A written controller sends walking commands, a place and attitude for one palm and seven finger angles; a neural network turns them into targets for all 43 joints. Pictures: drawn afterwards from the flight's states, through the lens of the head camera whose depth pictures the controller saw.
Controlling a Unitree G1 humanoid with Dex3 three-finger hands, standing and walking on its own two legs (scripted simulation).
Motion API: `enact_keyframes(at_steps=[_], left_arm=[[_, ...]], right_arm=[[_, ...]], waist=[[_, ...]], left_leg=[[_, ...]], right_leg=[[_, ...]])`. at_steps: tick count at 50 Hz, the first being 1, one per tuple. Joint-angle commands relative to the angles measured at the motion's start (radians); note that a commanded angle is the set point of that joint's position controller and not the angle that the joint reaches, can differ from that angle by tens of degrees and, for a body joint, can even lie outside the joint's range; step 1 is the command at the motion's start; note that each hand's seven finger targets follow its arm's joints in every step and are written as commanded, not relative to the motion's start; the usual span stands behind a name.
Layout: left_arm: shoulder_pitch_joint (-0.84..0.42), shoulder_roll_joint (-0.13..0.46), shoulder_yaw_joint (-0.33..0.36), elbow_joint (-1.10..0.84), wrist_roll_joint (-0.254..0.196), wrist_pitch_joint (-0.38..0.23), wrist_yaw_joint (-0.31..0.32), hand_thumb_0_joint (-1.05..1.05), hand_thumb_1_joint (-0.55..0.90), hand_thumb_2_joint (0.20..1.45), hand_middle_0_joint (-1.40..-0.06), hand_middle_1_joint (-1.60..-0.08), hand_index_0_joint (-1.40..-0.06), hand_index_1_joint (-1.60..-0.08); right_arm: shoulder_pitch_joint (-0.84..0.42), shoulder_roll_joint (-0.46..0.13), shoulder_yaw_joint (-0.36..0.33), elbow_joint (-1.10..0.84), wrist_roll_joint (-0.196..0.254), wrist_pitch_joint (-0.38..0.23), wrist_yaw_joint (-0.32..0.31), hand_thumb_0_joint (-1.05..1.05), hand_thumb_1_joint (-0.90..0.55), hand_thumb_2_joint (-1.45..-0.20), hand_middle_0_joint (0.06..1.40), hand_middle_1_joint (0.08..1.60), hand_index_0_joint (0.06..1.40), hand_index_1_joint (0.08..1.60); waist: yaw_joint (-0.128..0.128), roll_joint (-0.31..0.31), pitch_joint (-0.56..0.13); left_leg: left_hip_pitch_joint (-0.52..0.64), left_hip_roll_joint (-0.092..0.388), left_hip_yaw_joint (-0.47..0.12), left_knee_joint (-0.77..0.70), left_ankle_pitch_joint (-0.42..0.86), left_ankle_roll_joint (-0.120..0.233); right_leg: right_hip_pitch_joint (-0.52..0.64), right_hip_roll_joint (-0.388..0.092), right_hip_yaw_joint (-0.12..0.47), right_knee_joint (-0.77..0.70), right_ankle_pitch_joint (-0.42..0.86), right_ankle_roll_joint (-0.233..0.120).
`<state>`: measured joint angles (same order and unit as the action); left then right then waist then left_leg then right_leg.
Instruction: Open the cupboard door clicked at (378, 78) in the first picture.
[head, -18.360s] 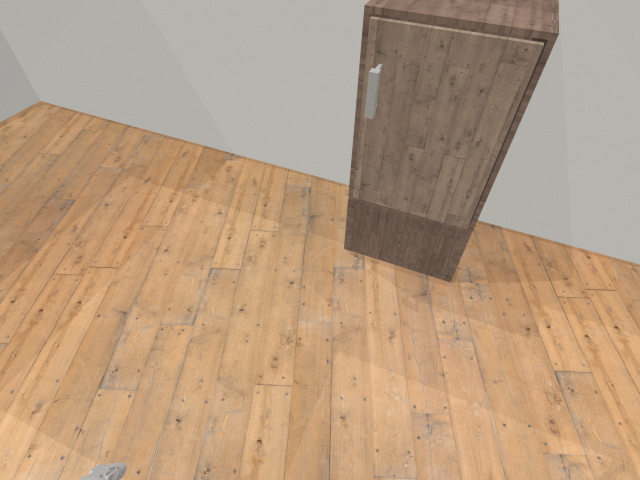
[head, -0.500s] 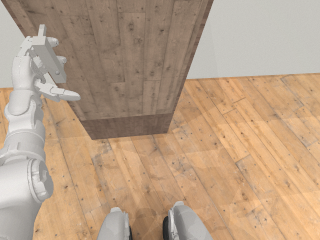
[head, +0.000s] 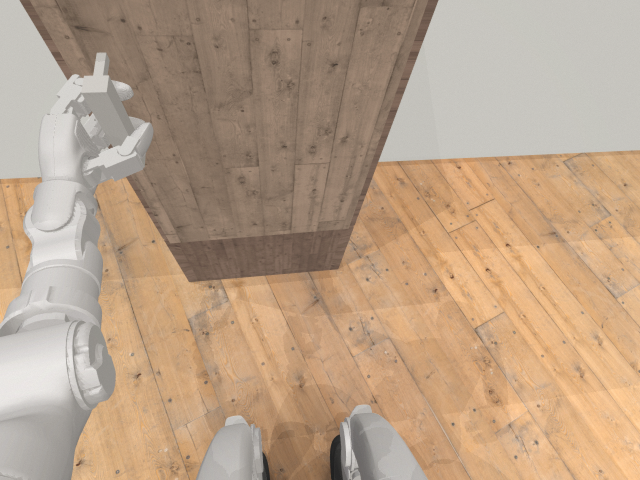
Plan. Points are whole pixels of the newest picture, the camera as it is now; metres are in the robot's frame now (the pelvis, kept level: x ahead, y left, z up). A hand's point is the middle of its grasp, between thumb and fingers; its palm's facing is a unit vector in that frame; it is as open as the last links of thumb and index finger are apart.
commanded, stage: close the thumb around the handle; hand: left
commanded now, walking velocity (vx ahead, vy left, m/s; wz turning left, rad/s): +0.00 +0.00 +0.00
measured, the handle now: (119, 113) +0.56 +0.22 +0.06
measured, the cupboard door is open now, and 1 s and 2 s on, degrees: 1 25 43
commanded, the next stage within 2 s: pull the door open along its arc in 0.18 s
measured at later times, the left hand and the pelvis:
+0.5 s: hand (133, 154) +0.49 +0.19 +0.06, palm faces +0.06 -1.00 -0.01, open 6.2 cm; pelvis +0.00 -0.01 +0.00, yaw +0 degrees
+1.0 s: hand (190, 247) +0.37 +0.12 +0.07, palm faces +0.47 -0.88 +0.04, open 6.4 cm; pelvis +0.01 -0.02 +0.02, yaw +2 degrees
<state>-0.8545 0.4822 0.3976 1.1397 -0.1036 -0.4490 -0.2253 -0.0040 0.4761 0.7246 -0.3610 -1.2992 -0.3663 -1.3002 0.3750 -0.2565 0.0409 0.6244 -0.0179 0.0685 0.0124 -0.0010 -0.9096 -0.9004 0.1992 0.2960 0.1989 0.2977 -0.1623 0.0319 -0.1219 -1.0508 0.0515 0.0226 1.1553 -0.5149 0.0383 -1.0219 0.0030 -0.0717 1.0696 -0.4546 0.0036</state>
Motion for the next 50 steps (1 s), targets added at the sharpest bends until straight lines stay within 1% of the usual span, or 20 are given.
enact_keyframes(at_steps=[1, 4, 8, 9, 14, 15, 17, 23, 29, 32, 33, 34, 35, 37, 39, 42, 43, 46, 47, 50], left_arm=[[-0.422, 0.226, 0.017, -0.199, -0.005, -0.066, 0.005, 0.0, 0.9, 0.9, -0.4, -1.35, -0.4, -1.35], [-0.448, 0.23, 0.014, -0.188, 0.001, -0.073, 0.008, 0.0, 0.9, 0.9, -0.4, -1.35, -0.4, -1.35], [-0.401, 0.265, 0.052, -0.192, 0.001, -0.078, 0.009, 0.0, 0.9, 0.9, -0.4, -1.35, -0.4, -1.35], [-0.422, 0.242, 0.025, -0.188, 0.004, -0.075, 0.008, 0.0, 0.9, 0.9, -0.4, -1.35, -0.4, -1.35], [-0.442, 0.26, 0.031, -0.188, 0.008, -0.073, 0.007, 0.0, 0.9, 0.9, -0.4, -1.35, -0.4, -1.35], [-0.424, 0.233, 0.015, -0.188, 0.005, -0.071, 0.006, 0.0, 0.9, 0.9, -0.4, -1.35, -0.4, -1.35], [-0.378, 0.231, 0.023, -0.208, -0.002, -0.073, 0.0, 0.0, 0.9, 0.9, -0.4, -1.35, -0.4, -1.35], [-0.175, 0.179, 0.009, -0.295, -0.034, -0.055, -0.017, 0.0, 0.9, 0.9, -0.4, -1.35, -0.4, -1.35], [0.113, 0.08, -0.035, -0.509, -0.076, -0.041, -0.011, 0.0, 0.9, 0.9, -0.4, -1.35, -0.4, -1.35], [0.247, 0.022, -0.061, -0.599, -0.101, -0.036, 0.003, 0.0, 0.9, 0.9, -0.4, -1.35, -0.4, -1.35], [0.286, 0.006, -0.069, -0.645, -0.103, -0.039, 0.009, 0.0, 0.9, 0.9, -0.4, -1.35, -0.4, -1.35], [0.31, -0.044, 0.059, -0.699, -0.176, -0.036, 0.156, 0.0, 0.9, 0.9, -0.4, -1.35, -0.4, -1.35], [0.385, -0.148, -0.037, -0.701, -0.148, -0.026, 0.227, 0.0, 0.9, 0.9, -0.4, -1.35, -0.4, -1.35], [0.427, -0.166, -0.044, -0.745, -0.102, -0.031, 0.35, 0.0, 0.9, 0.9, -0.4, -1.35, -0.4, -1.35], [0.413, -0.214, -0.079, -0.794, -0.043, -0.039, 0.461, 0.0, 0.9, 0.9, -0.4, -1.35, -0.4, -1.35], [0.424, -0.309, -0.164, -0.844, 0.051, -0.039, 0.609, 0.0, 0.9, 0.9, -0.4, -1.35, -0.4, -1.35], [0.434, -0.353, -0.202, -0.874, 0.081, -0.036, 0.657, 0.0, 0.9, 0.9, -0.4, -1.35, -0.4, -1.35], [0.49, -0.444, -0.325, -0.918, 0.159, -0.017, 0.728, 0.0, 0.9, 0.9, -0.4, -1.35, -0.4, -1.35], [0.501, -0.467, -0.363, -0.912, 0.179, -0.014, 0.735, 0.0, 0.9, 0.9, -0.4, -1.35, -0.4, -1.35], [0.51, -0.505, -0.432, -0.964, 0.204, -0.016, 0.741, 0.0, 0.9, 0.9, -0.4, -1.35, -0.4, -1.35]], right_arm=[[0.158, -0.194, -0.074, -0.041, 0.0, -0.013, -0.016, 0.0, -0.9, -0.9, 0.2, 0.3, 0.2, 0.3], [0.156, -0.195, -0.072, -0.037, -0.003, -0.015, -0.017, 0.0, -0.9, -0.9, 0.2, 0.3, 0.2, 0.3], [0.156, -0.194, -0.072, -0.047, -0.004, -0.014, -0.017, 0.0, -0.9, -0.9, 0.2, 0.3, 0.2, 0.3], [0.152, -0.19, -0.07, -0.046, -0.002, -0.014, -0.017, 0.0, -0.9, -0.9, 0.2, 0.3, 0.2, 0.3], [0.154, -0.195, -0.07, -0.045, 0.0, -0.015, -0.021, 0.0, -0.9, -0.9, 0.2, 0.3, 0.2, 0.3], [0.152, -0.19, -0.07, -0.05, 0.0, -0.015, -0.019, 0.0, -0.9, -0.9, 0.2, 0.3, 0.2, 0.3], [0.153, -0.191, -0.072, -0.058, -0.001, -0.016, -0.017, 0.0, -0.9, -0.9, 0.2, 0.3, 0.2, 0.3], [0.126, -0.18, -0.08, -0.092, 0.015, -0.008, -0.01, 0.0, -0.9, -0.9, 0.2, 0.3, 0.2, 0.3], [0.078, -0.161, -0.093, -0.14, 0.031, -0.01, 0.001, 0.0, -0.9, -0.9, 0.2, 0.3, 0.2, 0.3], [0.046, -0.153, -0.095, -0.157, 0.037, -0.021, 0.004, 0.0, -0.9, -0.9, 0.2, 0.3, 0.2, 0.3], [0.033, -0.148, -0.096, -0.163, 0.038, -0.026, 0.006, 0.0, -0.9, -0.9, 0.2, 0.3, 0.2, 0.3], [-0.001, -0.115, -0.097, -0.167, 0.032, -0.039, 0.005, 0.0, -0.9, -0.9, 0.2, 0.3, 0.2, 0.3], [-0.012, -0.111, -0.094, -0.169, 0.024, -0.05, 0.013, 0.0, -0.9, -0.9, 0.2, 0.3, 0.2, 0.3], [-0.02, -0.112, -0.096, -0.161, 0.009, -0.058, 0.021, 0.0, -0.9, -0.9, 0.2, 0.3, 0.2, 0.3], [-0.04, -0.099, -0.096, -0.157, -0.009, -0.058, 0.026, 0.0, -0.9, -0.9, 0.2, 0.3, 0.2, 0.3], [-0.069, -0.085, -0.097, -0.16, -0.035, -0.054, 0.031, 0.0, -0.9, -0.9, 0.2, 0.3, 0.2, 0.3], [-0.083, -0.077, -0.098, -0.165, -0.04, -0.052, 0.034, 0.0, -0.9, -0.9, 0.2, 0.3, 0.2, 0.3], [-0.11, -0.067, -0.102, -0.17, -0.051, -0.049, 0.039, 0.0, -0.9, -0.9, 0.2, 0.3, 0.2, 0.3], [-0.106, -0.065, -0.105, -0.168, -0.054, -0.05, 0.035, 0.0, -0.9, -0.9, 0.2, 0.3, 0.2, 0.3], [-0.147, -0.055, -0.102, -0.17, -0.052, -0.054, 0.025, 0.0, -0.9, -0.9, 0.2, 0.3, 0.2, 0.3]], waist=[[-0.016, 0.103, -0.453], [-0.027, 0.11, -0.445], [0.001, 0.116, -0.491], [-0.016, 0.121, -0.464], [-0.022, 0.097, -0.466], [-0.012, 0.119, -0.465], [0.001, 0.122, -0.501], [0.044, 0.072, -0.506], [0.092, 0.042, -0.491], [0.101, 0.013, -0.425], [0.111, 0.024, -0.43], [0.183, -0.001, -0.404], [0.155, 0.026, -0.361], [0.155, -0.047, -0.335], [0.153, -0.01, -0.352], [0.148, -0.045, -0.352], [0.155, -0.023, -0.375], [0.144, -0.035, -0.387], [0.125, -0.116, -0.376], [0.128, -0.07, -0.352]], left_leg=[[0.404, -0.017, -0.105, -0.142, 0.406, -0.023], [0.395, -0.019, -0.102, -0.135, 0.391, -0.021], [0.399, -0.022, -0.098, -0.13, 0.426, -0.022], [0.386, -0.021, -0.094, -0.129, 0.414, -0.021], [0.364, -0.022, -0.094, -0.129, 0.378, -0.016], [0.367, -0.026, -0.091, -0.132, 0.375, -0.018], [0.394, -0.026, -0.089, -0.13, 0.406, -0.018], [0.372, -0.031, -0.06, -0.156, 0.434, -0.015], [0.39, -0.035, -0.034, -0.198, 0.49, -0.015], [0.37, -0.038, -0.021, -0.214, 0.478, -0.013], [0.375, -0.039, -0.02, -0.22, 0.48, -0.016], [0.344, -0.04, -0.014, -0.237, 0.471, -0.028], [0.35, -0.041, -0.01, -0.245, 0.453, -0.036], [0.334, -0.037, -0.02, -0.239, 0.442, -0.037], [0.337, -0.043, -0.013, -0.23, 0.43, -0.04], [0.342, -0.043, -0.021, -0.221, 0.414, -0.038], [0.356, -0.044, -0.022, -0.224, 0.425, -0.042], [0.387, -0.046, -0.018, -0.221, 0.414, -0.039], [0.376, -0.045, -0.025, -0.218, 0.399, -0.033], [0.385, -0.049, -0.022, -0.23, 0.345, -0.032]], right_leg=[[0.145, 0.05, 0.015, -0.105, 0.256, -0.028], [0.133, 0.047, 0.02, -0.106, 0.249, -0.026], [0.164, 0.047, 0.022, -0.094, 0.277, -0.028], [0.156, 0.047, 0.024, -0.097, 0.278, -0.026], [0.164, 0.045, 0.028, -0.1, 0.262, -0.024], [0.169, 0.045, 0.03, -0.102, 0.26, -0.025], [0.18, 0.047, 0.027, -0.096, 0.281, -0.029], [0.292, 0.044, 0.032, -0.112, 0.359, -0.024], [0.393, 0.041, 0.032, -0.136, 0.441, -0.024], [0.419, 0.039, 0.031, -0.149, 0.454, -0.025], [0.428, 0.036, 0.031, -0.146, 0.457, -0.024], [0.433, 0.036, 0.015, -0.153, 0.434, -0.023], [0.408, 0.035, 0.009, -0.154, 0.41, -0.021], [0.402, 0.034, 0.003, -0.143, 0.397, -0.023], [0.404, 0.023, 0.013, -0.13, 0.401, -0.024], [0.394, 0.018, 0.011, -0.125, 0.378, -0.027], [0.4, 0.015, 0.011, -0.118, 0.378, -0.03], [0.408, 0.013, 0.012, -0.132, 0.385, -0.032], [0.42, 0.015, 0.012, -0.145, 0.39, -0.028], [0.423, 0.008, 0.021, -0.161, 0.358, -0.03]])
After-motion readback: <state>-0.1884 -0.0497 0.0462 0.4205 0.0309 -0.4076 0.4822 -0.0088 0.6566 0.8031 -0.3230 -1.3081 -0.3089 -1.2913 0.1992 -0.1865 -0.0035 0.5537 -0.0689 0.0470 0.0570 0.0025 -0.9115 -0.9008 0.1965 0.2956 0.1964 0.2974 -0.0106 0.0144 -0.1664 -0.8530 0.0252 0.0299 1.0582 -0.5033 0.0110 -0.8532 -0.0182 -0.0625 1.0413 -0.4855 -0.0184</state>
